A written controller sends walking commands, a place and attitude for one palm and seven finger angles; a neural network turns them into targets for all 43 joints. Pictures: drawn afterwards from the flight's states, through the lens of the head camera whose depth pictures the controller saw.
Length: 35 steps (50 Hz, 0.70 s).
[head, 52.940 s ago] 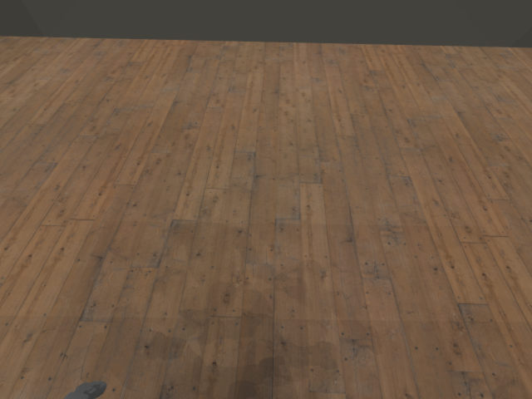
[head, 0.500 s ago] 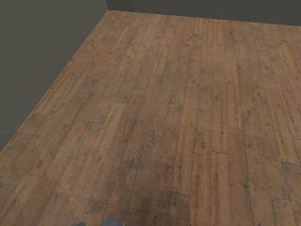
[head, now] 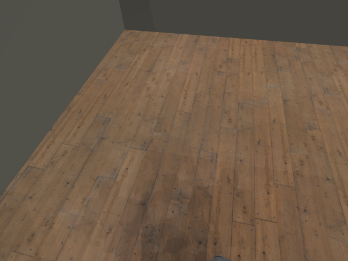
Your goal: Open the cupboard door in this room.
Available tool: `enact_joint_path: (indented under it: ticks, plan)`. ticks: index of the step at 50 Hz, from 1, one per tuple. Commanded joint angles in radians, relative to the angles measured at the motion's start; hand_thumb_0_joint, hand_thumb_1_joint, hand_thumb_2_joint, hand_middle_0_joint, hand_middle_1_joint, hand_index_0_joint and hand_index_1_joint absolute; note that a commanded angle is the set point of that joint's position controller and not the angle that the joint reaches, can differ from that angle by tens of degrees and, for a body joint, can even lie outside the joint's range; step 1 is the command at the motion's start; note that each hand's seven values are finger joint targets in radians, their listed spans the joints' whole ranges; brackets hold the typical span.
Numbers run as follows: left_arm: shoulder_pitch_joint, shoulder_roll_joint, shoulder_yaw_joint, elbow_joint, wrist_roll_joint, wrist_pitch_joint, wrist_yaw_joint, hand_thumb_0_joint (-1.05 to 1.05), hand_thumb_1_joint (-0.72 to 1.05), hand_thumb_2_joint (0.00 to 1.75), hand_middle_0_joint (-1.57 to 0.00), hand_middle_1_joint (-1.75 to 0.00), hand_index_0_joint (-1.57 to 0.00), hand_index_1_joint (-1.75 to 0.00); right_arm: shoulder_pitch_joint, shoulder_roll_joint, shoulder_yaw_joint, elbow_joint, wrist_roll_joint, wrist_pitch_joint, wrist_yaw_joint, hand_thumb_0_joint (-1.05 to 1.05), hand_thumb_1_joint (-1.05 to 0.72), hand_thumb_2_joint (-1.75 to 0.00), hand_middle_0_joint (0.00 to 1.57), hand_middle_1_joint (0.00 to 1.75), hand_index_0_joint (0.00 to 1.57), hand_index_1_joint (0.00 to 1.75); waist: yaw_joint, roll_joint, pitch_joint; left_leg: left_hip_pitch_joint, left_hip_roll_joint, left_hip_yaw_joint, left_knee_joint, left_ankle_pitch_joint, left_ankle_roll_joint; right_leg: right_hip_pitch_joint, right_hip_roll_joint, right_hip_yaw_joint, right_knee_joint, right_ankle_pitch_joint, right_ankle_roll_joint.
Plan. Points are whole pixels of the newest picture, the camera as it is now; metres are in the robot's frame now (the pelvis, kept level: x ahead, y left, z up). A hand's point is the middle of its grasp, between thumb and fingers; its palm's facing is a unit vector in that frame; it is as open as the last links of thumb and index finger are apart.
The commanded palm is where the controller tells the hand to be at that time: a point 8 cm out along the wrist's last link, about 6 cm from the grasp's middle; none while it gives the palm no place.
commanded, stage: turn to face it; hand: left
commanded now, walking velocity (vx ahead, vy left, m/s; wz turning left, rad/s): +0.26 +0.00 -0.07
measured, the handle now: out of the picture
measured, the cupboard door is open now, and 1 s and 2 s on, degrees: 46 46 46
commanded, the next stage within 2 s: none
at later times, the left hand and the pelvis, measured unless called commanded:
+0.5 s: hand (125, 250) +0.18 +0.16 -0.20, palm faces +0.21 -0.97 -0.16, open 7.3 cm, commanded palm none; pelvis +0.18 -0.02 -0.02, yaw +11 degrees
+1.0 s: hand (131, 225) +0.24 +0.14 -0.15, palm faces +0.45 -0.84 -0.29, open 7.4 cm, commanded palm none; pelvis +0.26 -0.08 +0.00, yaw +29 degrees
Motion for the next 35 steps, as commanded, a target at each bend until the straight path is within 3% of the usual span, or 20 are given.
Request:
enact_joint_path:
  ticks: [1,2,3,4,5,6,7,9,12,17,19,20,21,22,23,24,25,26,28,35]
  plan:
    - [0.12,0.087,0.018,-0.005,-0.002,-0.011,0.004,0.0,0.9,0.9,-0.2,-0.3,-0.2,-0.3,-0.002,-0.131,-0.029,-0.04,0.004,-0.001,-0.005,0.0,-0.9,-0.9,0.2,0.3,0.2,0.3,0.057,0.025,0.018,-0.238,0.145,-0.067,-0.085,-0.271,0.082,0.338,0.056,-0.047,-0.163,0.008,-0.005]
    - [0.204,0.139,0.03,0.017,0.001,-0.021,0.01,0.0,0.9,0.9,-0.2,-0.3,-0.2,-0.3,-0.006,-0.1,-0.021,-0.045,0.009,-0.001,-0.002,0.0,-0.9,-0.9,0.2,0.3,0.2,0.3,0.1,-0.087,0.005,-0.321,0.066,0.003,0.118,-0.268,0.045,0.445,-0.027,0.088,-0.272,-0.112,-0.042]
    - [0.293,0.238,0.049,0.04,0.001,-0.03,0.024,0.0,0.9,0.9,-0.2,-0.3,-0.2,-0.3,-0.013,-0.038,-0.009,-0.07,0.019,0.002,0.01,0.0,-0.9,-0.9,0.2,0.3,0.2,0.3,0.135,-0.354,-0.006,-0.496,-0.052,0.077,0.415,-0.334,0.008,0.53,-0.246,0.447,-0.482,-0.279,-0.144]
    - [0.315,0.266,0.048,0.041,-0.013,-0.026,0.034,0.0,0.9,0.9,-0.2,-0.3,-0.2,-0.3,-0.042,-0.059,-0.01,-0.094,0.018,0.002,0.006,0.0,-0.9,-0.9,0.2,0.3,0.2,0.3,0.139,-0.342,-0.042,-0.516,-0.017,-0.035,0.614,-0.383,0.018,0.521,-0.345,0.598,-0.587,-0.29,-0.218]
    - [0.259,0.218,0.037,0.037,-0.011,-0.033,0.044,0.0,0.9,0.9,-0.2,-0.3,-0.2,-0.3,-0.073,-0.071,-0.018,-0.083,0.018,-0.003,-0.001,0.0,-0.9,-0.9,0.2,0.3,0.2,0.3,0.107,-0.326,-0.019,-0.547,0.012,-0.11,0.72,-0.273,0.018,0.489,-0.325,0.556,-0.561,-0.107,-0.213]
    - [0.198,0.169,0.021,0.028,-0.012,-0.038,0.052,0.0,0.9,0.9,-0.2,-0.3,-0.2,-0.3,-0.063,-0.074,-0.017,-0.069,0.019,-0.004,-0.006,0.0,-0.9,-0.9,0.2,0.3,0.2,0.3,0.067,-0.278,-0.024,-0.529,0.043,-0.145,0.727,-0.206,0.012,0.46,-0.313,0.425,-0.52,0.098,-0.197]
    - [0.155,0.125,0.008,0.016,-0.012,-0.044,0.056,0.0,0.9,0.9,-0.2,-0.3,-0.2,-0.3,-0.042,-0.057,-0.011,-0.05,0.019,0.0,-0.008,0.0,-0.9,-0.9,0.2,0.3,0.2,0.3,0.037,-0.198,-0.052,-0.473,0.058,-0.152,0.689,-0.163,0.004,0.433,-0.285,0.283,-0.486,0.303,-0.18]
    - [0.121,0.099,-0.004,0.014,-0.01,-0.055,0.058,0.0,0.9,0.9,-0.2,-0.3,-0.2,-0.3,0.002,-0.006,0.003,-0.019,0.021,0.014,-0.004,0.0,-0.9,-0.9,0.2,0.3,0.2,0.3,0.0,-0.152,-0.066,-0.378,0.047,-0.117,0.574,-0.126,-0.004,0.394,-0.239,0.088,-0.446,0.58,-0.154]
    - [0.113,0.103,-0.005,0.02,-0.016,-0.054,0.06,0.0,0.9,0.9,-0.2,-0.3,-0.2,-0.3,-0.011,0.021,0.012,-0.022,0.022,0.03,0.004,0.0,-0.9,-0.9,0.2,0.3,0.2,0.3,-0.005,-0.129,-0.055,-0.34,0.012,-0.043,0.426,-0.052,-0.015,0.415,-0.209,-0.028,-0.412,0.765,-0.127]
    - [0.086,0.147,0.009,-0.002,-0.017,-0.032,0.067,0.0,0.9,0.9,-0.2,-0.3,-0.2,-0.3,-0.087,-0.015,0.011,-0.077,0.022,0.04,0.011,0.0,-0.9,-0.9,0.2,0.3,0.2,0.3,-0.006,-0.157,-0.044,-0.291,-0.013,-0.003,0.261,-0.005,0.003,0.445,-0.225,-0.079,-0.325,0.771,-0.101]
    - [0.061,0.159,0.017,-0.022,-0.018,-0.023,0.069,0.0,0.9,0.9,-0.2,-0.3,-0.2,-0.3,-0.038,-0.049,0.002,-0.078,0.015,0.043,0.01,0.0,-0.9,-0.9,0.2,0.3,0.2,0.3,-0.045,-0.13,-0.057,-0.174,-0.036,0.0,0.161,0.08,0.02,0.404,-0.214,-0.113,-0.211,0.719,-0.066]
    - [0.053,0.169,0.021,-0.035,-0.021,-0.016,0.068,0.0,0.9,0.9,-0.2,-0.3,-0.2,-0.3,0.029,-0.085,-0.009,-0.07,0.009,0.043,0.009,0.0,-0.9,-0.9,0.2,0.3,0.2,0.3,-0.079,-0.072,-0.098,-0.043,-0.031,-0.022,0.1,0.228,0.039,0.34,-0.197,-0.133,-0.073,0.614,-0.034]
    - [0.074,0.143,0.021,-0.061,-0.029,-0.005,0.066,0.0,0.9,0.9,-0.2,-0.3,-0.2,-0.3,0.092,-0.177,-0.029,-0.074,-0.003,0.039,0.002,0.0,-0.9,-0.9,0.2,0.3,0.2,0.3,-0.098,0.145,-0.155,0.109,0.145,-0.275,0.054,0.535,0.138,0.152,-0.097,-0.163,0.143,0.243,0.032]
    - [0.062,0.108,0.009,-0.104,-0.038,0.002,0.066,0.0,0.9,0.9,-0.2,-0.3,-0.2,-0.3,0.139,-0.269,-0.048,-0.08,0.001,0.04,-0.01,0.0,-0.9,-0.9,0.2,0.3,0.2,0.3,-0.116,0.337,-0.202,0.171,0.379,-0.617,-0.028,0.81,0.301,-0.02,0.037,-0.081,0.418,-0.455,0.069]
    - [-0.007,0.142,0.004,-0.149,-0.022,0.018,0.069,0.0,0.9,0.9,-0.2,-0.3,-0.2,-0.3,0.126,-0.284,-0.047,-0.09,0.012,0.047,-0.018,0.0,-0.9,-0.9,0.2,0.3,0.2,0.3,-0.108,0.139,-0.173,0.1,0.397,-0.661,-0.065,0.557,0.324,-0.065,0.031,0.055,0.524,-0.414,0.06]
    - [-0.032,0.109,0.01,-0.145,-0.019,0.018,0.069,0.0,0.9,0.9,-0.2,-0.3,-0.2,-0.3,0.066,-0.277,-0.052,-0.109,0.009,0.043,-0.027,0.0,-0.9,-0.9,0.2,0.3,0.2,0.3,-0.083,0.152,-0.184,0.068,0.362,-0.665,-0.091,0.397,0.301,-0.136,0.024,0.083,0.571,-0.355,0.064]
    - [-0.042,0.115,0.013,-0.139,-0.017,0.023,0.065,0.0,0.9,0.9,-0.2,-0.3,-0.2,-0.3,0.001,-0.249,-0.047,-0.136,0.011,0.043,-0.028,0.0,-0.9,-0.9,0.2,0.3,0.2,0.3,-0.062,0.171,-0.14,-0.019,0.316,-0.591,-0.121,0.246,0.26,-0.134,0.0,0.107,0.557,-0.288,0.065]
    - [-0.031,0.118,0.02,-0.133,-0.012,0.029,0.058,0.0,0.9,0.9,-0.2,-0.3,-0.2,-0.3,-0.053,-0.219,-0.038,-0.156,0.01,0.04,-0.029,0.0,-0.9,-0.9,0.2,0.3,0.2,0.3,-0.035,0.144,-0.102,-0.084,0.257,-0.519,-0.134,0.179,0.221,-0.113,-0.001,0.107,0.524,-0.22,0.068]
    - [0.0,0.109,0.023,-0.122,-0.011,0.038,0.049,0.0,0.9,0.9,-0.2,-0.3,-0.2,-0.3,-0.099,-0.205,-0.035,-0.175,0.01,0.034,-0.028,0.0,-0.9,-0.9,0.2,0.3,0.2,0.3,-0.005,0.115,-0.104,-0.131,0.188,-0.422,-0.137,0.143,0.18,-0.055,0.007,0.092,0.437,-0.151,0.069]
    - [-0.05,0.115,0.019,-0.191,-0.01,0.051,0.049,0.0,0.9,0.9,-0.2,-0.3,-0.2,-0.3,-0.107,-0.245,-0.068,-0.201,0.004,0.055,-0.012,0.0,-0.9,-0.9,0.2,0.3,0.2,0.3,-0.024,0.133,-0.118,-0.127,0.141,-0.46,-0.135,0.01,0.176,0.021,0.059,0.059,0.135,-0.173,0.072]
